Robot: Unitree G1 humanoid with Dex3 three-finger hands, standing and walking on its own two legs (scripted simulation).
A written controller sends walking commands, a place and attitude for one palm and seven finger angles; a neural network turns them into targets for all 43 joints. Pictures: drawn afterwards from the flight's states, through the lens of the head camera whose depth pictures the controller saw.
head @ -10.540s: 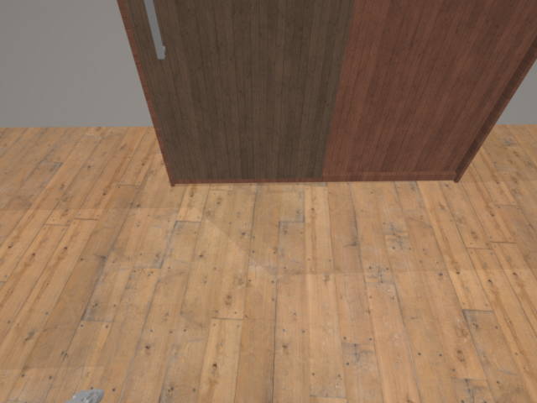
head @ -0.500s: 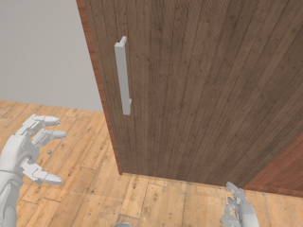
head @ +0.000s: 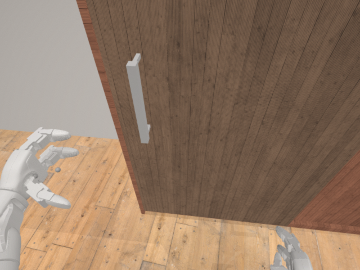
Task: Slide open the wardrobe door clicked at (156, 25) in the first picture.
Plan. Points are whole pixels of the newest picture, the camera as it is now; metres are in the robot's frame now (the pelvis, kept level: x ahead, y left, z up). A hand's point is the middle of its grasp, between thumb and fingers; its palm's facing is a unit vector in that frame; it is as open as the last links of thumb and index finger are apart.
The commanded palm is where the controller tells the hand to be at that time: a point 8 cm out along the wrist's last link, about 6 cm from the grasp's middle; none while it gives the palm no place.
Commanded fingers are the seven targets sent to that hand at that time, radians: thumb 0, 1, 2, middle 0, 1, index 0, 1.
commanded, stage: raise the hand with hooked fingers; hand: left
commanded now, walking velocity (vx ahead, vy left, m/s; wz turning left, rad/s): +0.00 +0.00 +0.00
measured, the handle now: (141, 103) +0.52 +0.15 +0.09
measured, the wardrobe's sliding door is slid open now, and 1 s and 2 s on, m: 0.00 0.00 0.00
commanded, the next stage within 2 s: move the hooked fingers beside the handle in 0.24 s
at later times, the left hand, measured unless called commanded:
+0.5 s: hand (63, 166) +0.28 +0.26 +0.12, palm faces +0.03 -1.00 -0.02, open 14.0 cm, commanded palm +0.26 +0.31 +0.12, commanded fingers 0.00 -0.50 0.30 -0.30 -1.20 -0.30 -1.20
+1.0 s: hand (86, 140) +0.35 +0.25 +0.11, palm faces -0.01 -1.00 +0.00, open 14.0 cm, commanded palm +0.33 +0.30 +0.11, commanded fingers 0.00 -0.50 0.30 -0.30 -1.20 -0.30 -1.20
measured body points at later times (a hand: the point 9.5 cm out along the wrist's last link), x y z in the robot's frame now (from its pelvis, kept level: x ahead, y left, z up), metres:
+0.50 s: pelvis +0.00 -0.01 +0.00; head +0.00 -0.02 +0.45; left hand +0.27 +0.32 +0.12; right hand +0.17 -0.25 -0.07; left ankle +0.07 +0.13 -0.72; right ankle -0.02 -0.12 -0.72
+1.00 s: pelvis +0.00 +0.00 +0.00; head +0.02 +0.00 +0.45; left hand +0.35 +0.30 +0.11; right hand +0.12 -0.26 -0.09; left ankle +0.07 +0.13 -0.72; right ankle -0.02 -0.12 -0.72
